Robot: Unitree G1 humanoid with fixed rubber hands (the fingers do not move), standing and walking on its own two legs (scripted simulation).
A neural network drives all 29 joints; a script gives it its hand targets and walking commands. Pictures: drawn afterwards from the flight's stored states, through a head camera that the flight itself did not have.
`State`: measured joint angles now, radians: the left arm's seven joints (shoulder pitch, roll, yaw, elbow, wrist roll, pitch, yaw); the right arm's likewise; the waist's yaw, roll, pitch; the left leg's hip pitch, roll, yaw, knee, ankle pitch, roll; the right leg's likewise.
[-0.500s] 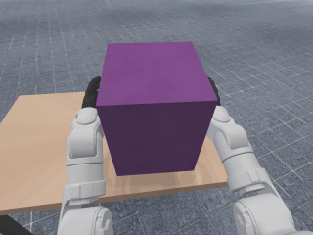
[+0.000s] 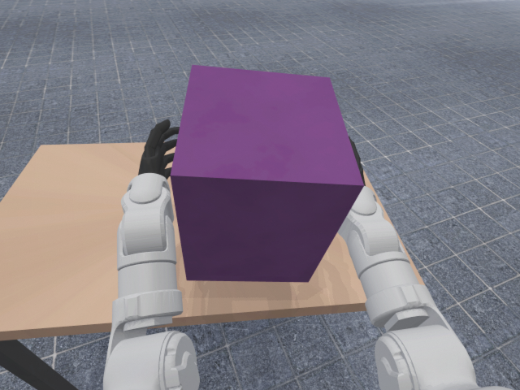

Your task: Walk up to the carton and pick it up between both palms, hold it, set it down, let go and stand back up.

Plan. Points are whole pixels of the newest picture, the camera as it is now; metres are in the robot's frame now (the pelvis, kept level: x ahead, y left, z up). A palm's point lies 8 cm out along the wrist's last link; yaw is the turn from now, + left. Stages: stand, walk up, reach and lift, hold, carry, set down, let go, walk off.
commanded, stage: set down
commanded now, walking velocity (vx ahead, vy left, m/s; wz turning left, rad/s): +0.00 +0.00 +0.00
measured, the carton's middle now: (255, 183) +0.37 +0.03 +0.16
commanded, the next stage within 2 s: none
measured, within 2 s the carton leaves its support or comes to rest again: neither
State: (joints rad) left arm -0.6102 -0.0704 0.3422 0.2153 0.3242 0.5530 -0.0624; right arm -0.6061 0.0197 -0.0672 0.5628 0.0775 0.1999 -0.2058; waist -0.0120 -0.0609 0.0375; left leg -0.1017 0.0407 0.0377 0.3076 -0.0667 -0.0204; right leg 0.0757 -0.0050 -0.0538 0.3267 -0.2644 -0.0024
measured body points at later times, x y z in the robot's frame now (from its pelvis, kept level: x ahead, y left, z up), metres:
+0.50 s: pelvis +0.00 -0.01 +0.00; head -0.01 +0.02 +0.45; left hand +0.37 +0.18 +0.14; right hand +0.39 -0.12 +0.12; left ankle +0.07 +0.13 -0.75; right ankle -0.04 -0.11 -0.74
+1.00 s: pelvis +0.01 -0.01 +0.00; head +0.02 +0.02 +0.45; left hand +0.39 +0.19 +0.09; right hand +0.41 -0.11 +0.09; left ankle +0.07 +0.13 -0.74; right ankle -0.04 -0.11 -0.74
